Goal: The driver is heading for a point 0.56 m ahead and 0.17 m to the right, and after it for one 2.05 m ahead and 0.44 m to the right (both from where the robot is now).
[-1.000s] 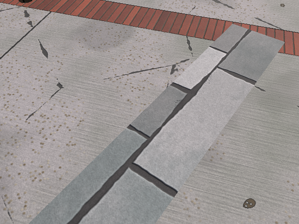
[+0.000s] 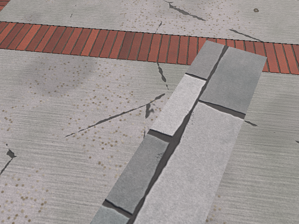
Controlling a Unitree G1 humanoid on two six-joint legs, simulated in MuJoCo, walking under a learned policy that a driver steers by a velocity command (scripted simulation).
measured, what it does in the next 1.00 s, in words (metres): walks ahead, turning right: right foot, then left foot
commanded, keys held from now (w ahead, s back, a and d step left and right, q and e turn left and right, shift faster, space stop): w+e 0.78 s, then w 0.12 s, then w+q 0.10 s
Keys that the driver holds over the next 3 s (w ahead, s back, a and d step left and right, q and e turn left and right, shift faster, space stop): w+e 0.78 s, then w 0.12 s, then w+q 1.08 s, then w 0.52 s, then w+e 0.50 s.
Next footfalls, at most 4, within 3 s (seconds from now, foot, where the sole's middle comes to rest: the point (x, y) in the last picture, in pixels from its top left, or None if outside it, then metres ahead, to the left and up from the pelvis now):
0.24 right None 0.31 -0.15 -0.78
0.72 left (157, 193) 0.63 -0.03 -0.78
1.18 right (227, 173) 0.72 -0.38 -0.78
1.68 left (183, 120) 1.07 -0.21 -0.78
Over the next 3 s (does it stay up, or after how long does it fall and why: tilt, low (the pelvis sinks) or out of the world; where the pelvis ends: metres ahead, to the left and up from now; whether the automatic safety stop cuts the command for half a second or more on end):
stays up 1.61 -0.24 0.00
